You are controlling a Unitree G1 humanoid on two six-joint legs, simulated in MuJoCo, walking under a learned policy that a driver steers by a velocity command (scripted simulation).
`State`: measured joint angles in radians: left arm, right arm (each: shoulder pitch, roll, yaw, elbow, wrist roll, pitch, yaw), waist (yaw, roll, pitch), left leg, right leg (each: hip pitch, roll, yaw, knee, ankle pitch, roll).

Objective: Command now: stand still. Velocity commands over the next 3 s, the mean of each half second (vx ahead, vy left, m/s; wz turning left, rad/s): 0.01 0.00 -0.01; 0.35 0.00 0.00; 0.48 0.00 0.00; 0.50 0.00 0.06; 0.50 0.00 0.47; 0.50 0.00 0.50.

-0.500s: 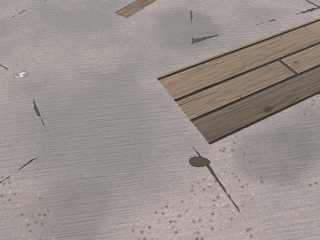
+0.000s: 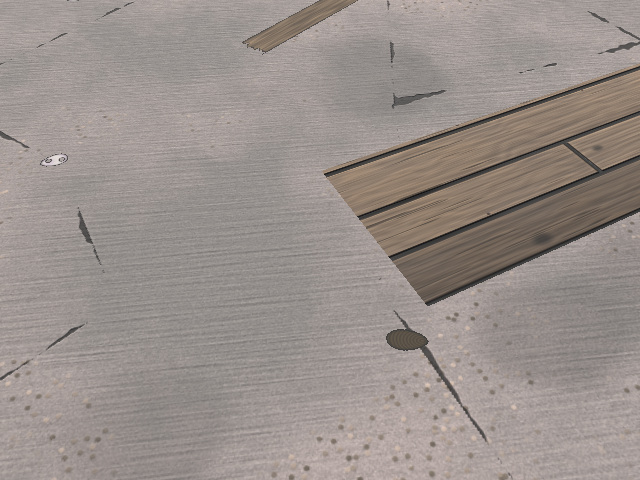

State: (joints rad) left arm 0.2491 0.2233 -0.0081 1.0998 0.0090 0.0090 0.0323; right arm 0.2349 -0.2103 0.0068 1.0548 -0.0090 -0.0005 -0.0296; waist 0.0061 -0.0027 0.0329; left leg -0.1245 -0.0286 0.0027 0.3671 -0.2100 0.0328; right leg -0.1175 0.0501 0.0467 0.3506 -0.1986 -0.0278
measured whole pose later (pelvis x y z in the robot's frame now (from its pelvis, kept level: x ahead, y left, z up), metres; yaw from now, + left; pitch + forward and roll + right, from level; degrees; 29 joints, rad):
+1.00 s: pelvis +0.16 -0.04 +0.00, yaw +0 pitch +1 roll +0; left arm 0.52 0.14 0.01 1.13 0.02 -0.10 0.01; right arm 0.14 -0.21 -0.05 0.99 -0.03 -0.04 0.03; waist 0.03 0.03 0.00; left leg -0.61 0.05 0.06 0.96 -0.18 0.05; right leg 0.05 0.07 -0.04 0.21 -0.28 -0.08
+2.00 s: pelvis +0.73 -0.06 +0.00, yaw +3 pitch -1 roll -1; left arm 0.37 0.19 0.05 1.05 0.02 -0.10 0.00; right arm 0.23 -0.21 -0.06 0.96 -0.03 -0.04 0.02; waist 0.00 0.04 0.04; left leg -0.61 0.08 -0.03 1.06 -0.18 0.07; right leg -0.08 0.07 -0.15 0.28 -0.19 -0.09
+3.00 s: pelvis +1.28 +0.07 -0.01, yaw +34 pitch +1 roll +0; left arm 0.22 0.25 0.04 0.80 0.03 -0.08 -0.01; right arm 0.30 -0.29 -0.07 0.84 -0.03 -0.04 0.02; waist -0.02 0.04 0.03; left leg -0.41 -0.05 -0.07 1.13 -0.35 0.07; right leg -0.28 0.03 -0.06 0.43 -0.18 -0.05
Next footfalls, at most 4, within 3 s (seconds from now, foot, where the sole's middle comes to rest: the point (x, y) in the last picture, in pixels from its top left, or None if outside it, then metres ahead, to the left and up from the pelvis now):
1.18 left None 0.44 0.03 -0.78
1.74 right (387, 382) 0.76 -0.12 -0.78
2.28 left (309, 288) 1.03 0.06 -0.78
2.84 right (319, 192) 1.40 0.04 -0.78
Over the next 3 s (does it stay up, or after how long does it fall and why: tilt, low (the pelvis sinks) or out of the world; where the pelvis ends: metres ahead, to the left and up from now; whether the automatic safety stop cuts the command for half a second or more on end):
stays up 1.28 0.07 -0.01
